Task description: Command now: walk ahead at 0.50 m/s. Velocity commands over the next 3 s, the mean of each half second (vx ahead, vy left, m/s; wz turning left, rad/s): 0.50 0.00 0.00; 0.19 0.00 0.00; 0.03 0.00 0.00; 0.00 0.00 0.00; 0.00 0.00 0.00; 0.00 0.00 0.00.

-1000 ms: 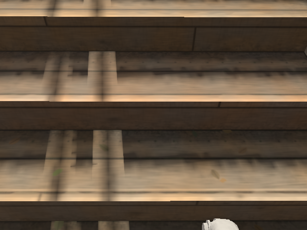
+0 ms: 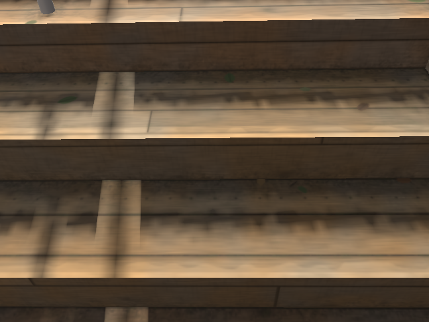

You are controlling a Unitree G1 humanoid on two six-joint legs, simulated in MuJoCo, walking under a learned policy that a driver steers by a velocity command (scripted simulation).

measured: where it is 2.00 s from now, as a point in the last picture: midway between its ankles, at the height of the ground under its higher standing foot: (244, 255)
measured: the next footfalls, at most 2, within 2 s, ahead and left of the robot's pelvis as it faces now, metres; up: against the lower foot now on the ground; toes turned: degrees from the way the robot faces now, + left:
right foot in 0.26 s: +0.34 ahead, -0.16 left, +0.17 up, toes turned -3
left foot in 0.82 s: +0.62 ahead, +0.09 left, +0.33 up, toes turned +7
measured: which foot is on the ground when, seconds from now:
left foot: down 0.00-0.30, up 0.32-0.80, down 0.82-1.00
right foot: up 0.00-0.24, down 0.26-0.88, up 0.90-1.00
